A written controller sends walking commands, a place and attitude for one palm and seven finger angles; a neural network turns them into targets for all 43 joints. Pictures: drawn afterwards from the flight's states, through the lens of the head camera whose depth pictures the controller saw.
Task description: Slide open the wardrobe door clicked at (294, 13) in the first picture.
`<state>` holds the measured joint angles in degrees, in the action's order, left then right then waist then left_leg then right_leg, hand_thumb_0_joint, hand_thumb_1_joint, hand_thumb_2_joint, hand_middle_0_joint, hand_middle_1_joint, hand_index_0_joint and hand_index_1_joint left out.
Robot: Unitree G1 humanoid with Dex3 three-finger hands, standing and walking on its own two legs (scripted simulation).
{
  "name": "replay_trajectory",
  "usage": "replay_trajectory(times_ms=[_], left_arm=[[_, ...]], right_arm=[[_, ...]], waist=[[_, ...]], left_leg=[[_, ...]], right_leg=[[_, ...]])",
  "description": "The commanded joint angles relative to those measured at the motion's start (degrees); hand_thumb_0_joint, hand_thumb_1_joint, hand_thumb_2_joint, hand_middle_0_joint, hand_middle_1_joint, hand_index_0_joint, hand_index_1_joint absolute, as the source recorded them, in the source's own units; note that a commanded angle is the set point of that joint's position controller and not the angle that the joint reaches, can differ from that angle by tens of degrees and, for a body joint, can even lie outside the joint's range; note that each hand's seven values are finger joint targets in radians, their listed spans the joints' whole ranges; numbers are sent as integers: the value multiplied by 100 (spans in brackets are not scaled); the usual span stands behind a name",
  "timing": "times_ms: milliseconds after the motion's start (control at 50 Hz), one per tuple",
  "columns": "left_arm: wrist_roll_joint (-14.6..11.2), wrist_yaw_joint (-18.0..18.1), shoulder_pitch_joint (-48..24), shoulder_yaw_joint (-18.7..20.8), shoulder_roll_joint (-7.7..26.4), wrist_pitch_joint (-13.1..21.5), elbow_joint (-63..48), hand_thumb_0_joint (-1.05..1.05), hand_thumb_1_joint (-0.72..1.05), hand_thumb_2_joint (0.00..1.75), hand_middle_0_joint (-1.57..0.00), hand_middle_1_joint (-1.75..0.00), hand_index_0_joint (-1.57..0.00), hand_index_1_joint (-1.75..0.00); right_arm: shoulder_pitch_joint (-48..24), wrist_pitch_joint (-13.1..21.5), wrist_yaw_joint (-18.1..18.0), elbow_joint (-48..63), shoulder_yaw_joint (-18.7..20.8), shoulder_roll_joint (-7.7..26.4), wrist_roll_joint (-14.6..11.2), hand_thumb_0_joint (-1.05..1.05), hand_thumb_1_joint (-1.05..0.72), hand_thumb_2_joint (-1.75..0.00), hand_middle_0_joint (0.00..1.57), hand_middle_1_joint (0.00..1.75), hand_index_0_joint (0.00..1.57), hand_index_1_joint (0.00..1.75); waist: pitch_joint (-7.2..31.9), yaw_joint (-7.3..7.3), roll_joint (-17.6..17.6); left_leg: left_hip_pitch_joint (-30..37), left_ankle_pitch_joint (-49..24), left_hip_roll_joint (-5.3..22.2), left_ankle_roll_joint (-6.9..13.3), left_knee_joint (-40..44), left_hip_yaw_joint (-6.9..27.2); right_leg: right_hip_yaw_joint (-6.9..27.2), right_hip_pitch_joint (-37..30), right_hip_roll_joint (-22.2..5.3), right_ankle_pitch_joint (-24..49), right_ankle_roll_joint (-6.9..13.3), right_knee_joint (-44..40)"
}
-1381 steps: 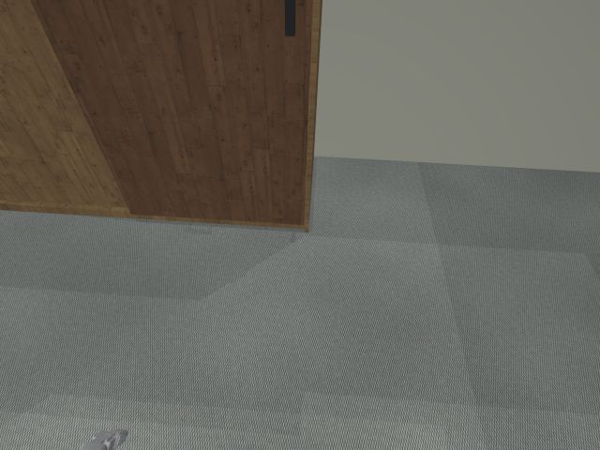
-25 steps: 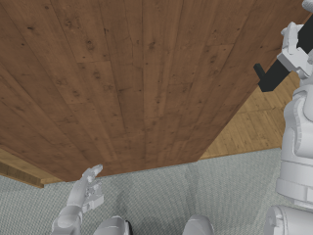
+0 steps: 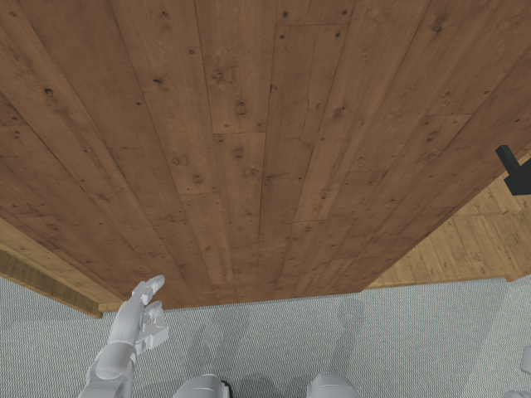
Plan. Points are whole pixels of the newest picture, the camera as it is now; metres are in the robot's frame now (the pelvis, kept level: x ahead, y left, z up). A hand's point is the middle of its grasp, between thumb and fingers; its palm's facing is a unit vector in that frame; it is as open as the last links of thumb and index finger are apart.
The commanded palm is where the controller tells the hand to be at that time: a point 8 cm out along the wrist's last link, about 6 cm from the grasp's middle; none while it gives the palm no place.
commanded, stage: stop walking and hold the door there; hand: right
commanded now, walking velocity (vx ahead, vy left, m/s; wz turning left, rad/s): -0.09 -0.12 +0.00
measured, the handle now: out of the picture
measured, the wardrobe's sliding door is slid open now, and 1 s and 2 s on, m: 0.62 0.62 0.62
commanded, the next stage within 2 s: none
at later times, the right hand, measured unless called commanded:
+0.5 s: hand out of the picture +0.35 -0.31 +0.23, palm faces +0.50 +0.86 -0.11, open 6.8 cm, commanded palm +0.31 -0.32 +0.21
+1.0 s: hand out of the picture +0.35 -0.31 +0.23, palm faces +0.44 +0.89 -0.13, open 6.8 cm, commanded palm +0.31 -0.33 +0.21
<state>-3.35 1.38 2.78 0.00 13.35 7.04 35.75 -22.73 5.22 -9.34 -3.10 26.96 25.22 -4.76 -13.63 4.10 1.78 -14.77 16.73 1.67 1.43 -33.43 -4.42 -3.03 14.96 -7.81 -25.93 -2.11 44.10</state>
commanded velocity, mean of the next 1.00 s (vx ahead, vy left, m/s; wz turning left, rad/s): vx -0.05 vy -0.06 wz -0.02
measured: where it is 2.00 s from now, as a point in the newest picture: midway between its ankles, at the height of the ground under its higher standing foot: outside the picture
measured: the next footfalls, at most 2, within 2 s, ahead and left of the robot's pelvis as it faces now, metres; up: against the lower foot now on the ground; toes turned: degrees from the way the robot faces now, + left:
left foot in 1.36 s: -0.07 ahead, -0.01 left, +0.00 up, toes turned +16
right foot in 1.62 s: -0.05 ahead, -0.34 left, +0.00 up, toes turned +1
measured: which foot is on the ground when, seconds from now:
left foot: down 0.00-1.00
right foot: down 0.00-1.00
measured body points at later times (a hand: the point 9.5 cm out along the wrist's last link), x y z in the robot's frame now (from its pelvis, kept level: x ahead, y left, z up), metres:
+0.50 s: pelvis -0.03 -0.04 +0.01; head -0.03 -0.03 +0.46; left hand +0.09 +0.24 -0.09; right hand +0.32 -0.35 +0.23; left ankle +0.01 +0.10 -0.73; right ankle -0.01 -0.16 -0.73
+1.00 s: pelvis -0.05 -0.07 +0.00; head -0.04 -0.05 +0.45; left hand +0.07 +0.21 -0.10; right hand +0.32 -0.35 +0.23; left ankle +0.01 +0.10 -0.73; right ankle -0.01 -0.17 -0.73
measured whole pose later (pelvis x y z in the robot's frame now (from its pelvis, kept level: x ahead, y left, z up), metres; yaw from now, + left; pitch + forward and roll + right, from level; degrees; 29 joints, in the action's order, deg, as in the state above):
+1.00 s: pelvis -0.05 -0.07 +0.00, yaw +5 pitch -1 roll +0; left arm -2.0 5.5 10.2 0.4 15.8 0.4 38.8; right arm -25.4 6.0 -9.7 -18.2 22.3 24.8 -4.0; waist -2.5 -0.8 1.4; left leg -20.1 8.1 4.1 -3.3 -29.4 1.0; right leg -10.7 16.4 -3.7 -15.0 0.7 32.8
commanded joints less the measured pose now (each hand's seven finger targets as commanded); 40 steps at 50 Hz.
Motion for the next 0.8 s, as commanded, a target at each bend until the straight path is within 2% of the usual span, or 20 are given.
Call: replay_trajectory(times_ms=[0, 20, 40, 60, 80, 100, 120, 180, 200, 260, 280, 320, 380, 440, 460, 500, 640, 660, 740, 780], left_arm=[[45, 235, 67, 128, 557, 96, -581, 0, 90, 90, -20, -30, -20, -30], [55, 268, 33, 202, 604, 47, -623, 0, 90, 90, -20, -30, -20, -30], [30, 280, -58, 282, 694, 13, -719, 0, 90, 90, -20, -30, -20, -30], [-31, 258, 16, 290, 803, -46, -721, 0, 90, 90, -20, -30, -20, -30], [-11, 208, 34, 247, 735, -53, -819, 0, 90, 90, -20, -30, -20, -30], [27, 198, -26, 237, 738, -33, -885, 0, 90, 90, -20, -30, -20, -30], [60, 195, -49, 200, 729, -39, -903, 0, 90, 90, -20, -30, -20, -30], [77, 208, 15, 150, 743, -90, -927, 0, 90, 90, -20, -30, -20, -30], [81, 209, 2, 127, 741, -99, -963, 0, 90, 90, -20, -30, -20, -30], [80, 307, 161, 182, 776, -171, -842, 0, 90, 90, -20, -30, -20, -30], [93, 316, 187, 174, 761, -183, -832, 0, 90, 90, -20, -30, -20, -30], [115, 347, 198, 153, 758, -204, -754, 0, 90, 90, -20, -30, -20, -30], [113, 402, 170, 129, 811, -231, -706, 0, 90, 90, -20, -30, -20, -30], [93, 415, 174, 148, 822, -200, -686, 0, 90, 90, -20, -30, -20, -30], [86, 451, 207, 156, 854, -214, -624, 0, 90, 90, -20, -30, -20, -30], [85, 444, 268, 177, 872, -218, -623, 0, 90, 90, -20, -30, -20, -30], [84, 455, 364, 214, 854, -176, -534, 0, 90, 90, -20, -30, -20, -30], [74, 480, 405, 221, 888, -187, -467, 0, 90, 90, -20, -30, -20, -30], [85, 460, 403, 211, 844, -185, -479, 0, 90, 90, -20, -30, -20, -30], [80, 476, 436, 218, 857, -210, -432, 0, 90, 90, -20, -30, -20, -30]], right_arm=[[-1250, 521, -5, 1254, 380, 1760, 171, 0, -90, -90, 45, 140, 45, 140], [-1173, 541, -17, 1385, 332, 1721, 166, 0, -90, -90, 45, 140, 45, 140], [-1096, 559, 14, 1479, 198, 1604, 148, 0, -90, -90, 45, 140, 45, 140], [-976, 590, 81, 1451, -21, 1475, 132, 0, -90, -90, 45, 140, 45, 140], [-708, 565, 134, 1346, -320, 1059, 137, 0, -90, -90, 45, 140, 45, 140], [-833, 582, 127, 1539, -283, 1163, 185, 0, -90, -90, 45, 140, 45, 140], [-911, 595, 114, 1558, -233, 1272, 219, 0, -90, -90, 45, 140, 45, 140], [-770, 546, 108, 1403, -282, 1215, 196, 0, -90, -90, 45, 140, 45, 140], [-791, 528, 127, 1384, -396, 1098, 182, 0, -90, -90, 45, 140, 45, 140], [-670, 432, 78, 925, -253, 1362, 140, 0, -90, -90, 45, 140, 45, 140], [-800, 422, 69, 917, -247, 1372, 156, 0, -90, -90, 45, 140, 45, 140], [-896, 406, 58, 635, -211, 1433, 166, 0, -90, -90, 45, 140, 45, 140], [-1025, 437, 51, 511, -301, 1377, 175, 0, -90, -90, 45, 140, 45, 140], [-1126, 492, 72, 339, -429, 1223, 188, 0, -90, -90, 45, 140, 45, 140], [-1126, 495, 56, 316, -349, 1403, 183, 0, -90, -90, 45, 140, 45, 140], [-1224, 521, 55, 194, -315, 1389, 210, 0, -90, -90, 45, 140, 45, 140], [-1603, 586, 96, 200, -594, 1180, 217, 0, -90, -90, 45, 140, 45, 140], [-1587, 577, 84, 172, -523, 1344, 213, 0, -90, -90, 45, 140, 45, 140], [-1743, 598, 107, 82, -609, 1200, 217, 0, -90, -90, 45, 140, 45, 140], [-1748, 601, 91, 33, -493, 1370, 222, 0, -90, -90, 45, 140, 45, 140]], waist=[[3411, -434, -587], [3587, -441, -713], [3631, -357, -447], [3519, -360, -68], [3374, -391, 350], [3177, -421, 959], [3004, -405, 1233], [2765, -381, 1009], [2737, -377, 839], [2791, -426, 17], [2917, -417, -35], [2778, -398, 63], [2505, -355, 463], [2419, -328, 465], [2380, -350, 561], [2431, -325, 396], [2584, -355, 378], [2575, -378, 396], [2584, -361, 268], [2564, -364, 286]], left_leg=[[2277, -6577, 1294, 344, -198, 1217], [1846, -5926, 1022, 100, -319, 942], [1203, -5057, 729, -141, -222, 833], [718, -3589, 522, -190, -134, 827], [374, -2477, 315, -216, -110, 597], [63, -1713, 171, -230, -126, 364], [-22, -1146, 81, -199, -137, 268], [271, -1431, 51, -150, 171, 193], [512, -1878, 94, -148, 302, 241], [940, -3660, 370, -94, 495, 747], [1003, -3664, 448, -85, 548, 851], [766, -2878, 434, -102, 775, 932], [555, -1775, 174, -199, 751, 615], [454, -1442, 101, -218, 676, 518], [435, -1349, 92, -231, 677, 485], [473, -1397, 100, -228, 603, 478], [331, -1747, 141, -213, 555, 529], [327, -1709, 144, -222, 582, 524], [258, -1699, 174, -207, 616, 595], [222, -1674, 198, -211, 642, 612]], right_leg=[[-83, -158, 385, 982, 133, -1612], [-195, -966, 234, 2632, 178, -1942], [-66, -1613, -203, 4374, 308, -1699], [122, -1912, -518, 5100, 442, -1660], [131, -2054, -690, 5667, 504, -1633], [19, -2221, -747, 6189, 526, -1610], [-7, -2131, -733, 6244, 526, -1638], [-209, -1738, -595, 5433, 440, -1655], [-253, -1440, -506, 4841, 388, -1621], [-400, -869, -67, 2954, 193, -1577], [-390, -776, 28, 2562, 176, -1571], [-356, -646, 119, 1874, 200, -1770], [-238, -519, -76, 1618, 334, -2271], [-291, -392, -150, 1425, 368, -2370], [-306, -417, -155, 1293, 382, -2458], [-288, -296, -187, 1345, 382, -2399], [-376, -558, -162, 1634, 342, -2237], [-379, -592, -149, 1576, 350, -2273], [-393, -543, -124, 1447, 335, -2181], [-392, -548, -124, 1388, 351, -2183]])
